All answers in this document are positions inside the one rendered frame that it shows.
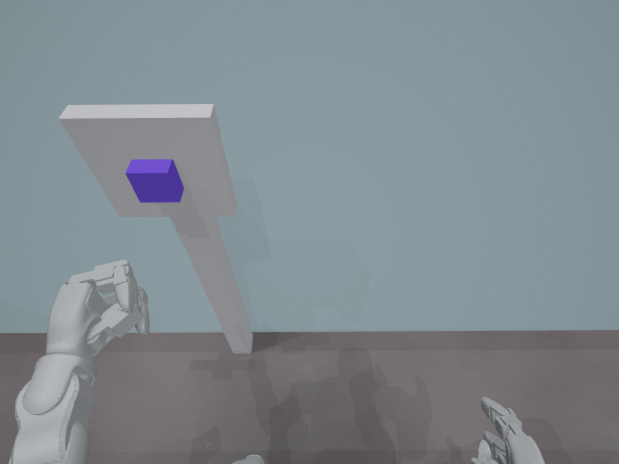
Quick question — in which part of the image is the robot left hand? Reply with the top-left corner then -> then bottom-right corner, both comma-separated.
46,260 -> 150,363

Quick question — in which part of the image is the panel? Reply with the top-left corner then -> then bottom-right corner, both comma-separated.
58,104 -> 253,354

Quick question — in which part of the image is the button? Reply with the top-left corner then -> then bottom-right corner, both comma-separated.
125,159 -> 184,203

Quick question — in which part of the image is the robot left forearm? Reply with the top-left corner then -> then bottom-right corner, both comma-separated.
9,352 -> 98,464

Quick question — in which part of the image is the robot right hand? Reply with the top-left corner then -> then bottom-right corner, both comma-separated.
471,397 -> 545,464

